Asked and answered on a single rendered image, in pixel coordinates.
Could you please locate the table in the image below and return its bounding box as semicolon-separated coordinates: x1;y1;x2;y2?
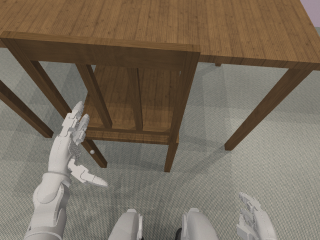
0;0;320;151

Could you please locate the left robot forearm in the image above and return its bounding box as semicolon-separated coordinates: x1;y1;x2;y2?
23;172;72;240

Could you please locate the robot right thigh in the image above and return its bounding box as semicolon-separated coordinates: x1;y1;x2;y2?
182;211;220;240

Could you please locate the right robot hand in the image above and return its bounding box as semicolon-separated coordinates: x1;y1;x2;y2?
236;192;278;240

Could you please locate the chair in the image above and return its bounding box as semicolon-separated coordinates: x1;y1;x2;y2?
0;30;201;173

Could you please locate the robot thigh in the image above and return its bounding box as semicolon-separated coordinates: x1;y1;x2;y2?
182;211;220;240
108;212;143;240

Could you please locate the left robot hand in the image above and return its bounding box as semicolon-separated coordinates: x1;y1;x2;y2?
48;101;109;188

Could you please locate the robot left thigh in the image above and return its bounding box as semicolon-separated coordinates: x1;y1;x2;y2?
108;212;143;240

